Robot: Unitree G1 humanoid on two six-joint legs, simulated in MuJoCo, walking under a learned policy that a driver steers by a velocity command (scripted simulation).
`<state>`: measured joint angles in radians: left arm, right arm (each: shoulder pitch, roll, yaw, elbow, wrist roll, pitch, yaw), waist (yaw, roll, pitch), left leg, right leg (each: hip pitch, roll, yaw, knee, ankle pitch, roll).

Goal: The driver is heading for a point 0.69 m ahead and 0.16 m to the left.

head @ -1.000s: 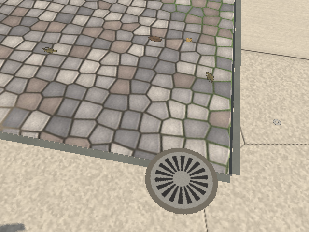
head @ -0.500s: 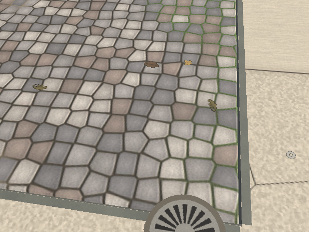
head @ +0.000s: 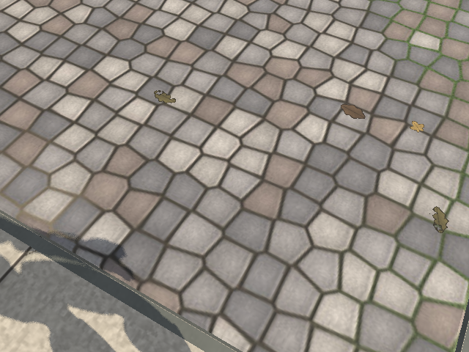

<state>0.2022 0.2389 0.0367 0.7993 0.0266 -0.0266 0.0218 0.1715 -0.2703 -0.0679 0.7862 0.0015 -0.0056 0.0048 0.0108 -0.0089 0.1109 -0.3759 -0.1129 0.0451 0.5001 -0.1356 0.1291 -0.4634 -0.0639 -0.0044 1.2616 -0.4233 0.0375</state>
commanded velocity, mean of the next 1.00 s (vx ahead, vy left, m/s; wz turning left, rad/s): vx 0.28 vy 0.00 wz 0.58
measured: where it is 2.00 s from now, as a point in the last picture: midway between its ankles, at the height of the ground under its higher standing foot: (132, 275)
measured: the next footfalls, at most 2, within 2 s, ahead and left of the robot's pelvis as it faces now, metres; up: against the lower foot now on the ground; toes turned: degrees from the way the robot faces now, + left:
right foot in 0.42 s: +0.15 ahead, -0.14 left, +0.00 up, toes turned +20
left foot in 0.94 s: +0.31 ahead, +0.19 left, +0.00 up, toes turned +37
